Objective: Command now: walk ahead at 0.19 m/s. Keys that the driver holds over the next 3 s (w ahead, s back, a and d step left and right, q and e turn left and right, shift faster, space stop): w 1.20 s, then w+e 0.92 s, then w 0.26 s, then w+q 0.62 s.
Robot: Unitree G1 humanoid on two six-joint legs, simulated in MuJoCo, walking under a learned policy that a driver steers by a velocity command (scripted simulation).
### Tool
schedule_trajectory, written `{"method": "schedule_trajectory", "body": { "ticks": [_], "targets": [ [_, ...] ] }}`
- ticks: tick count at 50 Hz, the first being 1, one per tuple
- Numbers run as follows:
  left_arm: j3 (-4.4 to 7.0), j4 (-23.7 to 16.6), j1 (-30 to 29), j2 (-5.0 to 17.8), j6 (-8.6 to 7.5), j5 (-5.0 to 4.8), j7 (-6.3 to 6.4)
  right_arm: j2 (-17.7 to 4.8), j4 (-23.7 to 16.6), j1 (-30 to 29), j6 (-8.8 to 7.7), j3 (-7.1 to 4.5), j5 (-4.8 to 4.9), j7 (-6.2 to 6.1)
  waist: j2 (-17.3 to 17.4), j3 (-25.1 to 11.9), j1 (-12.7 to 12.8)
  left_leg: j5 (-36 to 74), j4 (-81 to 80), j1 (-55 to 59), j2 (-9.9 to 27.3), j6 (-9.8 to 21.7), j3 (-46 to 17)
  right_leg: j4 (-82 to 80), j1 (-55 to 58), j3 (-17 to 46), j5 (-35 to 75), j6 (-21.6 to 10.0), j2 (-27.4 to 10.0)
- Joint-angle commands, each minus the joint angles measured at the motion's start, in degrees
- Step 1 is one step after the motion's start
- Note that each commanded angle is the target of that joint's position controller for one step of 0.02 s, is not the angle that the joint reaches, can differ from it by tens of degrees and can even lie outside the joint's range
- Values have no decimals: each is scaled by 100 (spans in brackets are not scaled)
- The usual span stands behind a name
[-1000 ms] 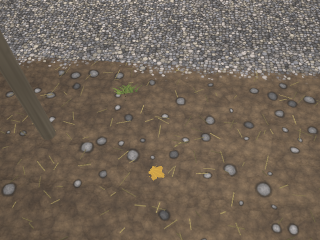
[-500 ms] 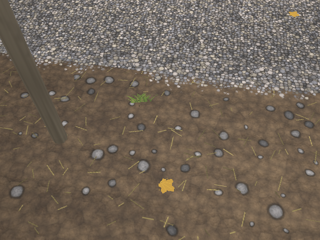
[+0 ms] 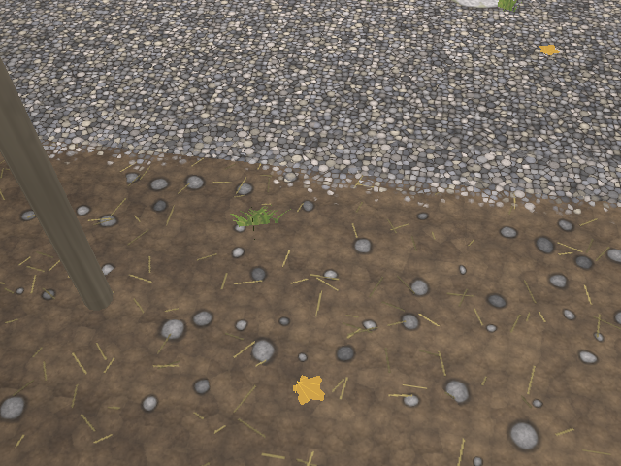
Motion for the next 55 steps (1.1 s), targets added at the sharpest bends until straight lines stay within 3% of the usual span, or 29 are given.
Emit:
{"method": "schedule_trajectory", "body": {
  "ticks": [1,4,8,10,11,16,19,20,24,25,26,27,28,30,32,33,36,37,38,41,43,44,45,47,48,49,50,51,55],
  "targets": [
    [151,-273,-199,563,-158,86,189,-684,-247,390,-144,-156,-109,-239,254,145,-144,-1753,-1168,274,1005,1049,-1518,-388,-644,366,-991,-652,-129],
    [52,-363,-276,309,-302,53,198,-621,-254,346,-177,-45,-11,-317,517,117,-142,-1069,-1359,871,1639,1395,-2170,-66,-848,35,-334,-516,181],
    [113,-43,824,502,-433,140,187,-792,-322,-61,-21,-16,-238,-183,33,-191,353,127,35,-205,868,992,-1059,-563,1161,251,733,-658,137],
    [246,284,2471,1057,-506,278,311,-175,-487,-247,-132,139,-311,7,-928,-376,1008,-1707,3227,-2882,-107,166,-331,-1254,3235,2942,3241,-1947,-1677],
    [234,428,2654,910,-521,355,284,44,-552,-298,-206,175,-192,39,-505,202,911,-1812,3930,-3952,171,201,-844,-1490,3322,3023,3341,-2026,-2184],
    [-58,220,1617,59,-382,172,270,118,-405,-404,-15,179,-354,-18,-305,490,325,38,2710,-2905,763,-34,-128,-2040,1569,1096,1776,-1281,-952],
    [-8,264,1831,310,-280,261,115,412,-583,-799,2,323,-267,124,-456,528,368,472,2113,-1497,422,-130,535,-2089,85,653,1653,-1291,-708],
    [-3,187,1703,333,-248,585,96,341,-387,-12,-64,305,-363,206,-523,470,63,1254,3146,-647,353,-41,407,-1680,-648,519,2021,-1174,-709],
    [260,-494,49,1037,-397,459,-146,-558,515,3586,-253,-129,-389,104,117,-290,-1918,713,2518,2977,-310,143,969,2921,-2938,-67,3093,-956,153],
    [72,-437,363,80,-427,579,-332,-408,919,4514,-331,-23,-579,-29,1274,-676,-1926,1218,1423,3186,335,810,-100,5812,-3231,210,-1206,-858,947],
    [-115,-620,1295,-883,-418,397,-394,-543,510,4006,-400,204,-464,89,1158,-1242,-922,2810,457,2934,1785,2300,-3146,6418,-3609,1583,-1911,-922,1476],
    [-17,-996,645,-405,-376,183,-316,-515,309,2947,-540,227,-367,163,593,205,-685,1822,-308,1403,2403,2540,-4187,6363,-4440,1775,-1396,-841,1131],
    [90,-1010,601,83,-298,269,-159,-271,191,1842,-556,307,-185,178,309,537,-257,-113,-306,427,2569,2421,-4374,6266,-4664,1812,-716,-690,511],
    [-54,-860,1005,-54,-40,546,68,549,8,823,-373,648,-388,65,-300,282,156,-1439,-186,-1160,2226,2130,-3650,5391,-4358,1874,264,-365,-22],
    [-294,-818,1567,-581,128,759,11,608,-40,241,-367,712,-428,-191,42,212,560,-1235,95,-2832,1421,1642,-2133,4199,-2814,1252,1134,-254,-188],
    [-341,-836,1476,-600,40,795,-68,878,-82,273,-529,803,-472,-389,-5,-1,345,-775,518,-2952,736,1195,-1134,3165,-2337,1189,3282,-180,-311],
    [-238,-1126,454,-258,94,374,-176,127,314,1436,-646,676,-377,-436,190,216,-182,-2062,981,-3776,356,694,-230,1387,-548,145,4679,167,60],
    [-89,-1445,-265,-103,37,-801,-32,-520,413,1321,-413,384,719,-668,-80,151,-139,-1034,896,-3369,663,873,-887,911,-765,290,4005,200,385],
    [-158,-1583,-668,-129,-15,-886,10,-525,525,1588,-267,367,732,-718,-125,223,-351,-1007,1438,-2605,812,812,-1025,450,-1134,427,3664,156,309],
    [-150,-1437,-667,-308,-83,-533,-173,-65,775,2098,85,332,444,-700,208,160,-733,-693,2618,-440,883,671,-1108,-1225,-1899,624,4402,1,-30],
    [42,-866,876,-202,-61,-443,-232,162,761,1786,224,332,278,-611,133,-103,35,352,4121,-725,768,651,-1007,-1636,-467,371,4359,-342,-76],
    [209,-416,2137,-16,-4,-339,-168,308,835,1902,167,292,230,-467,-531,-652,534,-129,5915,-1955,297,442,-516,-1222,1559,454,4331,-623,-229],
    [154,-159,3050,-24,33,-212,-148,700,830,2090,-9,342,322,-334,-1124,-1348,819,-3130,8385,-3768,-285,281,-528,647,3367,1057,5904,-1011,-915],
    [444,-100,2884,897,145,-360,-10,251,158,2021,-324,377,615,-284,-1578,-2091,529,-2377,9171,-5816,110,19,-988,59,3985,3523,2138,-2236,-2201],
    [314,-305,1958,314,76,-296,111,-66,-123,793,-327,240,630,-459,-372,-1445,412,-602,7470,-6149,497,138,-792,-1202,2944,3695,-666,-1841,-2111],
    [289,-406,1318,305,-20,-156,190,8,-190,550,-250,270,622,-592,-572,-1197,167,-119,7229,-5848,664,9,-739,-1509,2070,4373,-1156,-1929,-2333],
    [169,-374,978,-39,-125,-141,170,2,-59,640,-133,272,423,-632,33,-775,-119,119,7055,-5483,899,-98,-818,-1516,1041,4436,-856,-1841,-2272],
    [54,-368,617,-215,-169,-160,119,120,-52,492,-12,231,306,-598,257,70,-389,428,5936,-4755,1054,-308,-828,-1656,-626,3328,25,-1638,-1734],
    [181,-274,789,156,-176,-144,246,335,-204,326,-20,214,103,-558,-383,-143,-359,1676,3079,-2752,1098,-583,-473,-1744,-1814,1384,1730,-1348,-633]
  ]
}}
Next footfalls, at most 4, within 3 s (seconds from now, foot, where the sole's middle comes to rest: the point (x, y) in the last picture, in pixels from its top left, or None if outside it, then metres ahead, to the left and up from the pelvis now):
0.48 left None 0.24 0.09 -0.77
0.88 right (379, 463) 0.55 -0.12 -0.95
1.32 left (277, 373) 0.78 0.13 -0.95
1.88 right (380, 297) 1.02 -0.16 -0.95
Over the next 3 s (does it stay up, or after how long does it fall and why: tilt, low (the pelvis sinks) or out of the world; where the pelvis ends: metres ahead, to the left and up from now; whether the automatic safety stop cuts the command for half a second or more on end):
stays up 1.44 -0.30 -0.17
